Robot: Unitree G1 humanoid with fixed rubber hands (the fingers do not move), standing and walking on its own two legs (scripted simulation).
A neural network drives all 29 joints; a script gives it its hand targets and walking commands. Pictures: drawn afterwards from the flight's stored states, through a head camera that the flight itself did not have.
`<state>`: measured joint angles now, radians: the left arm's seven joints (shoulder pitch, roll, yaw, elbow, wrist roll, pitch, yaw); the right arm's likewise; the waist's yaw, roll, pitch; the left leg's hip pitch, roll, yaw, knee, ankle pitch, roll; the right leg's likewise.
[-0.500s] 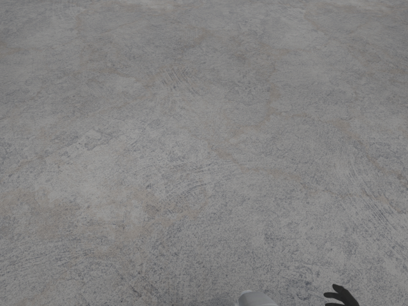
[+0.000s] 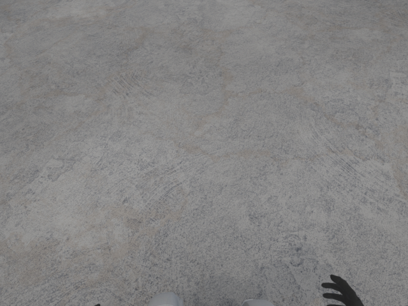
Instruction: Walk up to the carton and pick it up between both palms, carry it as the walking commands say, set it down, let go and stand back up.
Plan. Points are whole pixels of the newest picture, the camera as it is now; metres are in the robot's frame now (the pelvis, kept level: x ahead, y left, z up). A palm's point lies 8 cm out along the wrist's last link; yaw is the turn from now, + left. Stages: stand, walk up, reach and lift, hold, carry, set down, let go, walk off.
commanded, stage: walk up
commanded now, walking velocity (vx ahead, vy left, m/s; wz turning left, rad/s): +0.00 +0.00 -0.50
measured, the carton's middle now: out of the picture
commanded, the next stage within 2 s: none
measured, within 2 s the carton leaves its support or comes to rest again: neither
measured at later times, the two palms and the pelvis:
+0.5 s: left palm out of the picture +0.10 +0.34 -0.15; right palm out of the picture +0.03 -0.19 -0.09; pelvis -0.02 +0.10 +0.00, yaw -12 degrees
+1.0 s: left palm out of the picture +0.14 +0.35 -0.12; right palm out of the picture -0.05 -0.15 -0.12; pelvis -0.04 +0.14 +0.00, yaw -27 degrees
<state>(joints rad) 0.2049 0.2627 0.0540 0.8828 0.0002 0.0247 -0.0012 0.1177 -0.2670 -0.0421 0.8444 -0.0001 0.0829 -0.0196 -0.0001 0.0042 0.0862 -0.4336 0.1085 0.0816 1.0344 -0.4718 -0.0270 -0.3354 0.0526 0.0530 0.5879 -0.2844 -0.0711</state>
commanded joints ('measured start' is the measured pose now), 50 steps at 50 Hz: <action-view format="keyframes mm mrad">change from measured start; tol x32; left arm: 1 136 202 53 -82 17 -30 27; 50 8 200 46 -103 21 12 26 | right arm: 1 -86 -72 -26 -94 -37 -13 -1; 50 -33 -73 -10 -72 2 -20 -5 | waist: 1 45 -160 -117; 13 -43 -213 -148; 16 -50 304 -100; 50 18 -200 -176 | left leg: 1 -214 -40 -102 20 5 -52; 13 242 -115 -59 -550 182 -10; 16 301 406 -506 -910 -76 119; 31 348 317 -91 -578 711 169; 35 -130 -16 70 -87 -78 15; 50 127 -109 -85 -300 16 2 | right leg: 1 356 -258 415 -219 690 -98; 12 24 -150 381 -200 440 -74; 16 -319 27 37 327 -279 117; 31 -88 -131 -85 136 -198 104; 36 177 -397 524 -280 317 -109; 45 223 -249 356 -219 556 -97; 50 83 -204 381 -250 294 -70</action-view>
